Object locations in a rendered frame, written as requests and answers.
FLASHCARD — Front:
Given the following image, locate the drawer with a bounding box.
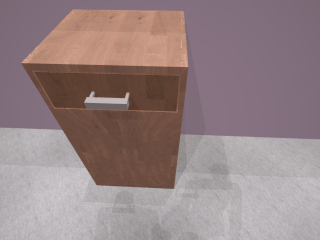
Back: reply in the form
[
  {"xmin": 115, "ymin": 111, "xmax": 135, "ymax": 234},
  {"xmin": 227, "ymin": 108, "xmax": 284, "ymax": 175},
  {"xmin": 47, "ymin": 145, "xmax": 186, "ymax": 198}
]
[{"xmin": 34, "ymin": 70, "xmax": 179, "ymax": 112}]

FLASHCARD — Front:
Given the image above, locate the handle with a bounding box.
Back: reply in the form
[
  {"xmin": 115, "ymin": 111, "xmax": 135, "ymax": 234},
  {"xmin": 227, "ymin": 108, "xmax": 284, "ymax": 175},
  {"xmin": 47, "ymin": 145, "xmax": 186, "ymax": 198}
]
[{"xmin": 84, "ymin": 91, "xmax": 130, "ymax": 110}]

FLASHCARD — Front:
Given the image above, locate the cabinet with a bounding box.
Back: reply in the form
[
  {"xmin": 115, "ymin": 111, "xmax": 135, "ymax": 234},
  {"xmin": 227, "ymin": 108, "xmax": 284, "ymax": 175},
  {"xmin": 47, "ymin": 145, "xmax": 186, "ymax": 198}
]
[{"xmin": 21, "ymin": 9, "xmax": 189, "ymax": 189}]

